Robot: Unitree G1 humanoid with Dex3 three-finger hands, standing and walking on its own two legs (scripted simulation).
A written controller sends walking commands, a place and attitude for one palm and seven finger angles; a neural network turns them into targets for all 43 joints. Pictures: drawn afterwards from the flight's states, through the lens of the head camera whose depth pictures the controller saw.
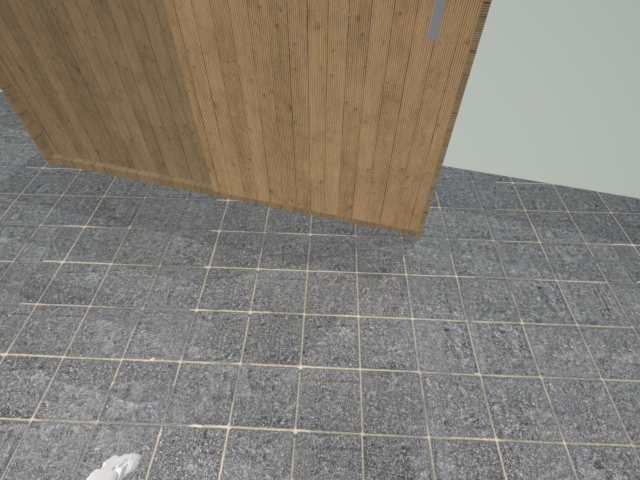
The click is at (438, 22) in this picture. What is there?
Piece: wardrobe's sliding door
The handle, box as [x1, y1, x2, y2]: [428, 0, 445, 40]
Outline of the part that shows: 445,0 435,1 428,39 436,40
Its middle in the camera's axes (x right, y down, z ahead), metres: +0.31 -0.67 +0.93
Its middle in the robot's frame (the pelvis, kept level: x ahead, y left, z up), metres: +1.18 -0.24 +0.24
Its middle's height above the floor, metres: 1.00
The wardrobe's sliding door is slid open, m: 0.00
